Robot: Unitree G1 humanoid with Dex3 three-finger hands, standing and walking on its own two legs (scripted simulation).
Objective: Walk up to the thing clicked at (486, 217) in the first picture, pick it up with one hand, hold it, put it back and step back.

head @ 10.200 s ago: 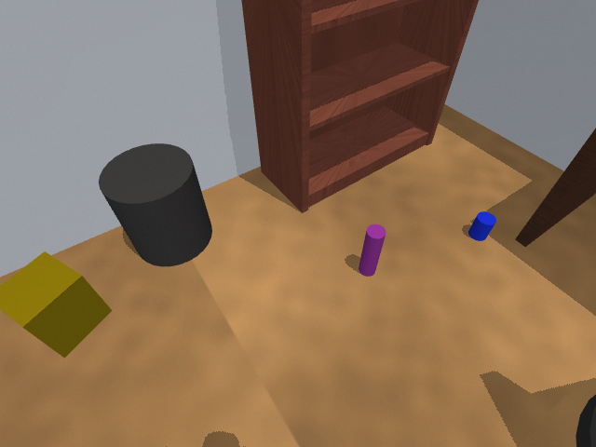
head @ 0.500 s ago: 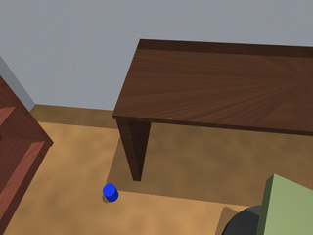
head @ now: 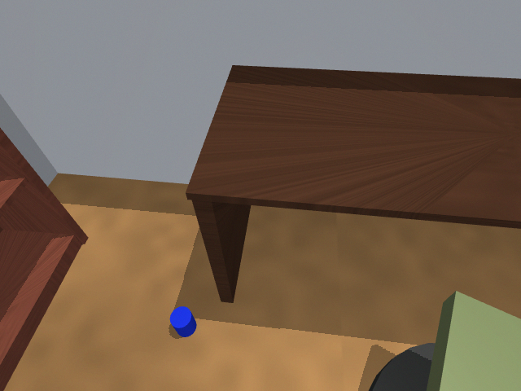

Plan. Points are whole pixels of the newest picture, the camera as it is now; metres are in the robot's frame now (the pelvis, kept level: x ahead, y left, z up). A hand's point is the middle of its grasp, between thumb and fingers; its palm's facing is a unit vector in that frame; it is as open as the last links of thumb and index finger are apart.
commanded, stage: stand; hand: left
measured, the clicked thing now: (183, 322) +0.45 +0.33 -0.73
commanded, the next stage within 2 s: walk up in 0.12 s
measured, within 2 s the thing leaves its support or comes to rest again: neither
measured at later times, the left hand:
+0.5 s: hand out of the picture +0.08 +0.33 -0.16, palm faces -0.01 -0.91 -0.40, open 7.4 cm
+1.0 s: hand out of the picture +0.14 +0.32 -0.16, palm faces -0.02 -0.94 -0.34, open 7.4 cm
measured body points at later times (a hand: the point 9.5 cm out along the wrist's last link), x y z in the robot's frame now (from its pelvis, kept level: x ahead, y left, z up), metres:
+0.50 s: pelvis +0.02 +0.05 -0.01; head +0.05 +0.06 +0.44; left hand +0.08 +0.38 -0.14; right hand +0.10 -0.25 -0.13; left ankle +0.01 +0.13 -0.75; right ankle -0.04 -0.10 -0.72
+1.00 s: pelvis +0.03 +0.07 -0.01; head +0.05 +0.07 +0.44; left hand +0.14 +0.37 -0.13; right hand +0.11 -0.23 -0.14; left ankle +0.01 +0.16 -0.75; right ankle +0.06 -0.05 -0.75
